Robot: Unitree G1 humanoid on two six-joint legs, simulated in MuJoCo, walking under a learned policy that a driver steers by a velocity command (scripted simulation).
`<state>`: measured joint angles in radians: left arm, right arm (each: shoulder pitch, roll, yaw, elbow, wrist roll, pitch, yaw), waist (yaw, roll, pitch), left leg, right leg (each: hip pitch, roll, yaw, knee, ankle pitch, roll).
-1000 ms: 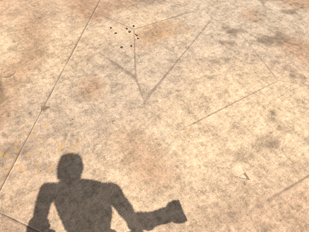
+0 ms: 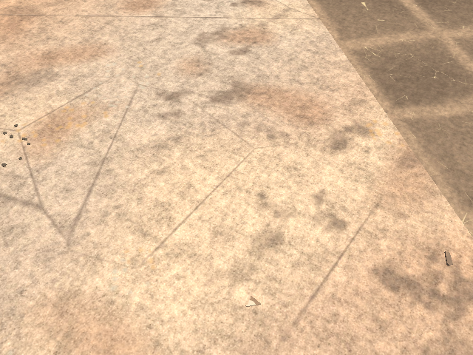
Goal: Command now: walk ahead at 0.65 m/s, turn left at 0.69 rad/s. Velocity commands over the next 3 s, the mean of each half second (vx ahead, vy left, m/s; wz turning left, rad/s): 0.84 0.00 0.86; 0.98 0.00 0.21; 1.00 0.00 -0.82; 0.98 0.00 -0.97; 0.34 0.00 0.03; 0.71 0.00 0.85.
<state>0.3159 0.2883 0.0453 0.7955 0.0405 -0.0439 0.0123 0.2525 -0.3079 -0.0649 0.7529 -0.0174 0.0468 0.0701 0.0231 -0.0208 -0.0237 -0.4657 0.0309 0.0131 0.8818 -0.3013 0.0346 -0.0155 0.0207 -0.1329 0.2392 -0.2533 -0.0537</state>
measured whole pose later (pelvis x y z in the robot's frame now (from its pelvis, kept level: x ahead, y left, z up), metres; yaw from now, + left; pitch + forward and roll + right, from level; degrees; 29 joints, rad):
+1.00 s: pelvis +0.74 +0.41 -0.01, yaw +31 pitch +2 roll -2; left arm 0.60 0.29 0.06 0.94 0.01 -0.08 -0.01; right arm -0.06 -0.26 0.04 0.59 -0.05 -0.08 0.06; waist 0.12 0.02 0.01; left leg -0.66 0.06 -0.07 0.74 -0.11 0.00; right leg -0.02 0.11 0.13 0.29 -0.29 -0.06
